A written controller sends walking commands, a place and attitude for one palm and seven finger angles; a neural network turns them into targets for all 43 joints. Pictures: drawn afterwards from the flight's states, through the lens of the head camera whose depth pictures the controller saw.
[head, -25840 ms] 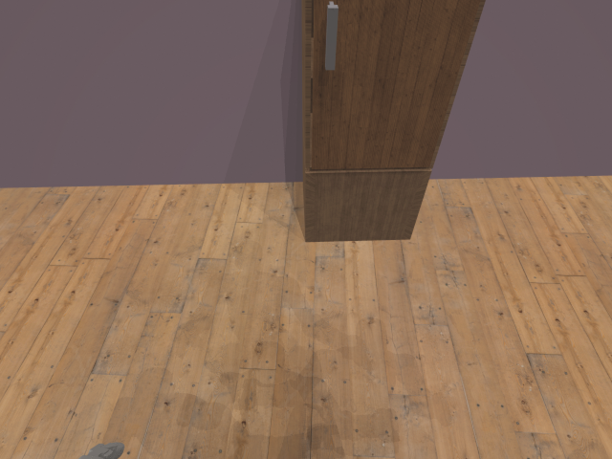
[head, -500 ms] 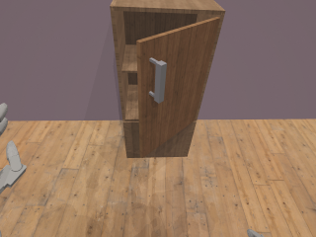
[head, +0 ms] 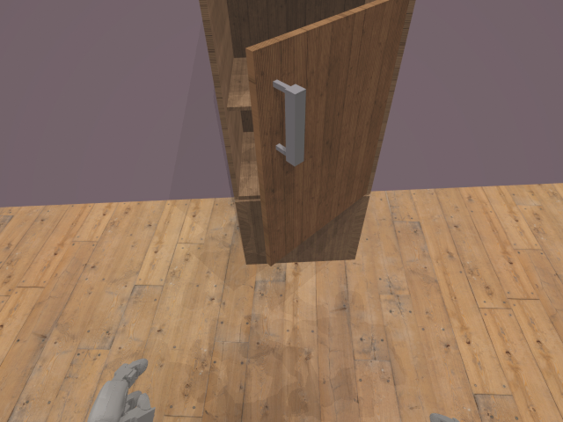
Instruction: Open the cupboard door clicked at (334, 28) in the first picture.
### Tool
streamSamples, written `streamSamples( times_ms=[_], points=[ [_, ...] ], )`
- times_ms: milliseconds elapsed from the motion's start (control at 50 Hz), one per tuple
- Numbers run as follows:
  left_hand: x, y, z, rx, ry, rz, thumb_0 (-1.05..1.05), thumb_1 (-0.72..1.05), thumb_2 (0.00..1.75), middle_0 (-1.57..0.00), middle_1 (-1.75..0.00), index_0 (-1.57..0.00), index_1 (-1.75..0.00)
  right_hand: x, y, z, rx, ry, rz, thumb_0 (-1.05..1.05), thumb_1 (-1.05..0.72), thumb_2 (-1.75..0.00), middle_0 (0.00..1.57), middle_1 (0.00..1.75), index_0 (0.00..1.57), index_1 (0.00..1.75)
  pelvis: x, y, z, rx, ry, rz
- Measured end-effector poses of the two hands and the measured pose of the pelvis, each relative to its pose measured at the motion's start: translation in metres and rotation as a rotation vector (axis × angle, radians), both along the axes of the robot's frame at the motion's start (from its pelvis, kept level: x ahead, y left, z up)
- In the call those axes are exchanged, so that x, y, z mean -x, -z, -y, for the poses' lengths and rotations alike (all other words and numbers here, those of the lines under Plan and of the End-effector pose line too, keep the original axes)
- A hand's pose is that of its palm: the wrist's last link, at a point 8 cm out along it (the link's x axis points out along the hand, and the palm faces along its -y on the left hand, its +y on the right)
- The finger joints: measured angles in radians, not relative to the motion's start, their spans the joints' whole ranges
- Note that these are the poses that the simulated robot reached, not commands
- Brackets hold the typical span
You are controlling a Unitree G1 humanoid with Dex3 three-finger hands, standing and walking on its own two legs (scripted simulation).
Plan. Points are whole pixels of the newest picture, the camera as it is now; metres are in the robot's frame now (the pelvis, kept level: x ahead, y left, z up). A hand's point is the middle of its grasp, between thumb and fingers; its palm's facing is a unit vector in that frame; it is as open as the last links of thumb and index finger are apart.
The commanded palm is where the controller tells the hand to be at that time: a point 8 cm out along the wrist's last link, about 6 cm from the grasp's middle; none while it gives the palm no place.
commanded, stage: let the arm hang, fingers relaxed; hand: left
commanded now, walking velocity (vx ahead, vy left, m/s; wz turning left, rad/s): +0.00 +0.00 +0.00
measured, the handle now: (287, 123) +0.59 +0.01 +0.13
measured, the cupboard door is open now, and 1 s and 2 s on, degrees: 40 40 40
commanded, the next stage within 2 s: look to check the result in 0.90 s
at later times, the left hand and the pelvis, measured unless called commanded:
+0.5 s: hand out of the picture -0.05 +0.17 -0.15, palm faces +0.03 -0.98 -0.21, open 7.4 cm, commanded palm none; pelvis -0.01 +0.00 +0.02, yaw +0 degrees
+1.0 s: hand out of the picture -0.03 +0.16 -0.16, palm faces +0.04 -0.98 -0.17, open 7.4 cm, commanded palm none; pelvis -0.01 +0.00 +0.02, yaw +0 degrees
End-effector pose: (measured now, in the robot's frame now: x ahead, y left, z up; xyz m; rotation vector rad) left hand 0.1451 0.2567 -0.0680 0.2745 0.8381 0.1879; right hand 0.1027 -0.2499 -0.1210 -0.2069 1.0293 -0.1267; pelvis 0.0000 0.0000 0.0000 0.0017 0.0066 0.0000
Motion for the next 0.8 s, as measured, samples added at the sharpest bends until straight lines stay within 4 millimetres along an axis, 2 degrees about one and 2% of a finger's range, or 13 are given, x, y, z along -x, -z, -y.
streamSamples(
  times_ms=[60,80,100,160,240,340,400,480,700,800],
  points=[
    [0.058,0.050,0.040,0.139,-0.003,-0.274,0.01,0.91,0.90,-0.20,-0.29,-0.19,-0.30,0.027,-0.004,0.002,0.023,0.027,-0.101,0.01,-0.91,-0.90,0.20,0.30,0.20,0.30,0.001,-0.006,0.003,-0.002,0.006,0.012],
    [0.074,0.058,0.045,0.166,-0.047,-0.318,0.00,0.93,0.90,-0.20,-0.29,-0.20,-0.30,0.037,-0.006,0.002,0.029,0.036,-0.136,0.01,-0.91,-0.90,0.20,0.30,0.20,0.30,0.002,-0.008,0.004,0.000,0.003,0.014],
    [0.086,0.061,0.043,0.166,-0.089,-0.340,-0.02,0.98,0.90,-0.20,-0.30,-0.20,-0.30,0.047,-0.007,0.001,0.034,0.040,-0.174,0.01,-0.91,-0.90,0.20,0.30,0.20,0.30,0.003,-0.010,0.006,0.002,-0.001,0.015],
    [0.120,0.065,0.036,0.160,-0.112,-0.437,-0.03,1.02,0.90,-0.21,-0.30,-0.21,-0.30,0.074,-0.006,-0.002,0.035,0.051,-0.277,0.01,-0.91,-0.90,0.20,0.30,0.20,0.30,0.004,-0.014,0.008,0.010,-0.008,0.019],
    [0.160,0.060,0.029,0.141,-0.132,-0.554,-0.02,0.99,0.90,-0.21,-0.30,-0.20,-0.30,0.101,0.000,-0.011,0.005,0.072,-0.363,0.01,-0.91,-0.90,0.20,0.30,0.20,0.30,0.006,-0.018,0.006,0.014,-0.008,0.027],
    [0.194,0.052,0.026,0.120,-0.151,-0.644,-0.01,0.94,0.90,-0.20,-0.30,-0.20,-0.30,0.123,0.008,-0.027,-0.048,0.089,-0.413,0.01,-0.91,-0.90,0.20,0.30,0.20,0.30,0.009,-0.020,0.003,0.012,-0.002,0.037],
    [0.203,0.050,0.028,0.119,-0.155,-0.664,0.00,0.93,0.90,-0.20,-0.30,-0.20,-0.30,0.133,0.012,-0.037,-0.077,0.094,-0.430,0.01,-0.91,-0.90,0.20,0.30,0.20,0.30,0.012,-0.020,0.001,0.010,0.002,0.040],
    [0.204,0.050,0.035,0.129,-0.152,-0.658,0.00,0.91,0.90,-0.20,-0.29,-0.20,-0.30,0.141,0.015,-0.047,-0.104,0.101,-0.438,0.01,-0.91,-0.90,0.20,0.30,0.20,0.30,0.013,-0.020,0.000,0.008,0.005,0.042],
    [0.176,0.059,0.057,0.185,-0.116,-0.572,0.00,0.90,0.90,-0.20,-0.29,-0.20,-0.30,0.148,0.015,-0.055,-0.114,0.124,-0.428,0.01,-0.91,-0.90,0.20,0.30,0.20,0.30,0.015,-0.019,-0.001,0.004,0.009,0.042],
    [0.174,0.061,0.055,0.184,-0.114,-0.573,0.01,0.92,0.90,-0.20,-0.30,-0.20,-0.30,0.149,0.013,-0.053,-0.104,0.133,-0.427,0.00,-0.91,-0.90,0.20,0.30,0.20,0.30,0.013,-0.019,-0.001,0.004,0.010,0.038]
  ],
)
